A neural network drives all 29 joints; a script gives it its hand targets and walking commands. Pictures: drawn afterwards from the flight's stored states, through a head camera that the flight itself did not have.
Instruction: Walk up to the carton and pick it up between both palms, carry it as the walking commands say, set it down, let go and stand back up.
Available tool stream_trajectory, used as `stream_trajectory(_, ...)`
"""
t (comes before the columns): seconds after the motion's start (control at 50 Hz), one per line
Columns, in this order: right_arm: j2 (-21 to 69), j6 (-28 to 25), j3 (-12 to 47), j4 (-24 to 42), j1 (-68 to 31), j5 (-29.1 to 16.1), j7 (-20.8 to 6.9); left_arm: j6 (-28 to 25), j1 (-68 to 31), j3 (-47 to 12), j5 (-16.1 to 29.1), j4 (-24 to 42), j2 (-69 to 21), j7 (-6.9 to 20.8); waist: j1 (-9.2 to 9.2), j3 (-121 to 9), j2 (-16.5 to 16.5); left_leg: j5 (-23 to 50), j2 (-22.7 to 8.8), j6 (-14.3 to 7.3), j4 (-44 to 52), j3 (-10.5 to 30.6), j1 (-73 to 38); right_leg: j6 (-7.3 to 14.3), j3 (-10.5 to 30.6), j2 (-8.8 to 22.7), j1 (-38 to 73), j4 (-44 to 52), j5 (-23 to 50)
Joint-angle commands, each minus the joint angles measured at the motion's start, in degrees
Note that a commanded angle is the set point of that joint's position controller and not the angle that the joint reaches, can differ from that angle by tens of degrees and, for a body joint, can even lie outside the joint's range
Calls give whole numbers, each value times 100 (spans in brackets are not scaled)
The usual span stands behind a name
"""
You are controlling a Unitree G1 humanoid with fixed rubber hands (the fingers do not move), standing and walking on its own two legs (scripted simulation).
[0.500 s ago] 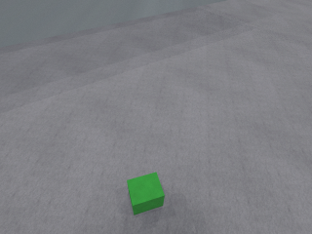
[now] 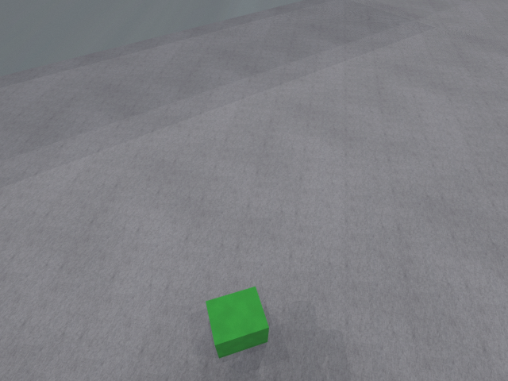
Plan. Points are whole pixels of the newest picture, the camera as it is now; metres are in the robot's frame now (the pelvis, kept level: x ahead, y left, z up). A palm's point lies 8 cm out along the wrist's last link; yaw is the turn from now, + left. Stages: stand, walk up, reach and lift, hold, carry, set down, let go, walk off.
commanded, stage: walk up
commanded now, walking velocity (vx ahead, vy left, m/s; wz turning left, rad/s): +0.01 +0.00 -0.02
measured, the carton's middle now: (237, 322) +0.46 +0.07 -0.69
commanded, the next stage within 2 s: none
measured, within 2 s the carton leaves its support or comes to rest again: neither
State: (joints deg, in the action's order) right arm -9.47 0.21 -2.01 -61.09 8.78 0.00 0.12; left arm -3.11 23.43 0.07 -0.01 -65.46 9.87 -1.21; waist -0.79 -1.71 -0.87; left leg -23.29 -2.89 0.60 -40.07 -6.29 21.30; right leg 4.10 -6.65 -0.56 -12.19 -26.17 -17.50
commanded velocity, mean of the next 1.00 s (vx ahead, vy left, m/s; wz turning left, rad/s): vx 0.06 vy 0.00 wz -0.05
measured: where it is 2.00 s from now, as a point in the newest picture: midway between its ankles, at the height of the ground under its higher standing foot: outside the picture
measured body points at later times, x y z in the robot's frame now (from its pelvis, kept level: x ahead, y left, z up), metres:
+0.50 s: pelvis +0.00 -0.05 -0.01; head +0.01 -0.07 +0.44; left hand +0.04 +0.19 -0.16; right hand +0.01 -0.29 -0.18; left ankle +0.02 +0.11 -0.73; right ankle -0.02 -0.13 -0.74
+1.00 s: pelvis -0.02 -0.05 +0.00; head -0.01 -0.06 +0.45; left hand -0.06 +0.19 -0.15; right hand +0.01 -0.28 -0.16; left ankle -0.07 +0.08 -0.71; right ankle -0.02 -0.13 -0.74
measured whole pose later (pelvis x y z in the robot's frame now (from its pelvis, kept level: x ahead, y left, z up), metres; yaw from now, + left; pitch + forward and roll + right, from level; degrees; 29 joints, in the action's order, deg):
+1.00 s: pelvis -0.02 -0.05 +0.00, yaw -2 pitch +2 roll +1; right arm -10.2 1.9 -2.4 -62.7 11.5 0.0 0.9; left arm -1.5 20.3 0.5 0.0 -65.5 9.1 -1.8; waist -0.8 -0.6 -1.2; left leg -23.1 -1.8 1.1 -42.9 -3.5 17.6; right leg 3.6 -4.3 -0.6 -15.4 -26.0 -13.0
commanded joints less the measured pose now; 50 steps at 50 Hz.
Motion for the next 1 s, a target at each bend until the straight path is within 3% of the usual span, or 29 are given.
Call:
stream_trajectory(0.0, -566, -158, -6, 86, 701, 69, 239, 23, 371, -38, -11, 188, 200, -220, 148, -729, 22, 3985, -732, -131, 1707, 599, -2206, -135, 1034, 766, 240, -294, 3661)
stream_trajectory(0.04, -992, -215, -123, -30, 906, 77, 282, 115, 267, -41, 77, 310, 49, -223, 298, -720, -877, 7273, -1760, -579, 1171, 966, -3112, -405, 494, 226, -890, -794, 303)
stream_trajectory(0.06, -790, -202, -76, -173, 857, 117, 278, 141, 111, -18, 44, 370, -31, -235, 268, -685, -1039, 6785, -1876, -764, 1258, 958, -2884, -416, 426, 291, -964, -744, -630)
stream_trajectory(0.12, -816, -87, -130, -139, 431, 179, 350, 316, -319, 104, -52, 248, 216, -177, 333, -12, -1125, 4771, -2052, -1004, 1745, 1209, -1985, -473, 438, 176, -1246, -1578, -1089)
stream_trajectory(0.16, -1094, -62, -225, -146, 677, 178, 435, 456, -406, 272, -106, 327, 439, -84, 359, 258, -801, 4247, -2455, -1273, 1999, 1554, -1611, -576, 613, 217, -1656, -2868, -1491)
stream_trajectory(0.2, -1261, -6, -298, 6, 448, 145, 462, 571, -353, 322, -140, 300, 473, -28, 251, 654, -772, 3531, -2522, -1264, 2157, 1478, -1144, -595, 750, 263, -1894, -3555, -1394)
stream_trajectory(0.22, -1181, -15, -261, -49, 371, 160, 439, 591, -420, 310, -141, 278, 346, -49, 238, 691, -633, 3463, -2311, -1173, 2161, 1266, -971, -587, 853, 363, -1737, -3344, -1224)
stream_trajectory(0.26, -993, 10, -235, 89, -16, 217, 393, 616, -517, 302, -100, 272, 231, -47, 71, 819, -1195, 4138, -1794, -889, 1854, 612, -738, -567, 786, 398, -1382, -2595, -1241)
stream_trajectory(0.3, -1034, 7, -261, 140, 30, 249, 334, 593, -520, 324, -72, 316, 316, -44, 101, 666, -1482, 4105, -1762, -861, 1720, 556, -813, -574, 641, 338, -1093, -1970, -1198)
stream_trajectory(0.34, -960, 39, -270, 239, 6, 246, 253, 517, -431, 236, -86, 290, 196, -40, 55, 380, -1578, 2559, -1506, -737, 1744, 577, -794, -503, 447, 252, -528, -881, -763)
stream_trajectory(0.36, -974, 88, -259, 180, -28, 159, 233, 420, -358, 209, -117, 208, 216, -56, -46, 432, -1283, 2054, -1295, -534, 1535, 513, -626, -465, 297, 127, -66, 110, -104)
stream_trajectory(0.38, -618, 166, -218, 121, 278, 34, 217, 283, -300, 149, -173, 237, 350, -84, -118, 345, -624, 914, -587, -277, 980, 220, -285, -432, 914, 643, 604, 848, 1023)
stream_trajectory(0.4, -101, 161, -31, 151, 776, -6, 215, 171, -183, 257, -240, 309, 905, -104, 46, -16, 1116, -361, -123, 115, 211, 73, 234, -138, 2481, 1871, 888, 963, 2918)
stream_trajectory(0.42, 20, 267, 43, 21, 888, -12, 247, 161, -284, 179, -182, 288, 945, -126, 126, 59, 1481, -1037, -115, 96, -139, 170, -25, 313, 2686, 2114, 305, 1018, 3475)
stream_trajectory(0.46, -259, 383, -72, 119, 533, -20, 183, 164, -476, 121, -101, 274, 553, -102, -15, 369, 1048, -561, -123, 40, -320, 573, -358, 155, 2234, 1637, -449, 1362, 1851)
stream_trajectory(0.5, -315, 385, -39, 215, 326, -14, 133, 184, -675, 51, -58, 341, 469, -135, 5, 854, 965, -79, -2, 94, -207, 468, -73, 27, 2172, 1266, -390, 1483, 1282)
stream_trajectory(0.56, -288, 360, -97, -22, 857, 3, 166, 121, -325, 112, -54, 287, 526, -177, 24, 361, 774, 62, 132, 93, -95, 560, 3, -315, 1928, 1262, 733, 1040, 3209)
stream_trajectory(0.6, -277, 293, -65, -65, 882, -18, 189, 72, -120, 133, -55, 211, 485, -176, -41, -201, 849, -83, 167, 130, -22, 514, 2, -152, 1881, 1295, 1358, 867, 3882)
stream_trajectory(0.7, -345, 328, -95, 71, 662, 32, 202, 88, -92, 202, -116, 265, 596, -231, -193, -69, 483, -237, 188, 0, -190, 622, 359, 197, 2501, 1706, 1251, 1208, 2222)
stream_trajectory(0.72, -181, 317, -164, -149, 671, 81, 191, 51, 256, 285, -152, 3, 573, -245, -177, -212, 507, -467, 116, -85, -325, 637, 458, 242, 2737, 1764, 1286, 1567, 561)
stream_trajectory(0.74, -605, 375, -273, -36, 567, 185, 92, 126, 454, 409, -142, 82, 1037, -276, -363, -76, 94, -166, 59, 28, -1095, 650, 889, 53, 3451, 2223, 1255, 1917, -1439)
stream_trajectory(0.76, -449, 334, -252, -18, 398, 196, 56, 152, 240, 357, -161, 73, 998, -248, -343, 114, 325, 3, -54, -7, -1274, 670, 1012, 185, 3479, 2226, 980, 2192, -2422)
stream_trajectory(0.8, -442, 281, -193, 97, 368, 206, 27, 162, 13, 312, -160, 152, 889, -221, -244, 646, 410, 354, -122, 4, -1359, 707, 1001, 144, 3333, 2226, 285, 2197, -2290)
stream_trajectory(0.82, -264, 164, -115, 0, 489, 175, 35, 98, -182, 228, -176, 145, 623, -159, -62, 703, 862, 270, -210, -45, -962, 676, 562, 267, 2657, 1858, -31, 2090, -1682)
stream_trajectory(0.84, -337, 186, -119, 36, 583, 198, 32, 85, -153, 290, -159, 250, 763, -180, -155, 698, 350, 419, -155, 26, -1037, 621, 642, 236, 2728, 2003, 94, 2029, -1331)
stream_trajectory(0.86, -149, 116, -52, -53, 556, 168, 49, 47, -182, 219, -157, 190, 598, -147, -36, 566, 776, 225, -125, 16, -678, 545, 365, 453, 2263, 1656, 98, 1925, -967)
stream_trajectory(0.88, -267, 123, -49, -28, 610, 183, 60, 51, -97, 280, -162, 251, 755, -150, -144, 588, 499, 222, -61, 55, -579, 467, 316, 445, 2409, 1758, 111, 1902, -876)
stream_trajectory(0.94, -173, 18, 45, -17, 577, 98, 87, 77, -64, 265, -187, 153, 780, -122, -75, 310, 491, -405, 138, -55, 715, 307, -375, 641, 2238, 1625, 146, 1651, -260)
stream_trajectory(0.98, -120, -67, 48, -211, 1123, 73, 145, 137, -308, 281, -142, 181, 825, -119, 239, 105, 498, 320, 232, -104, 2102, 34, -1336, 470, 1874, 1468, -59, 1046, 94)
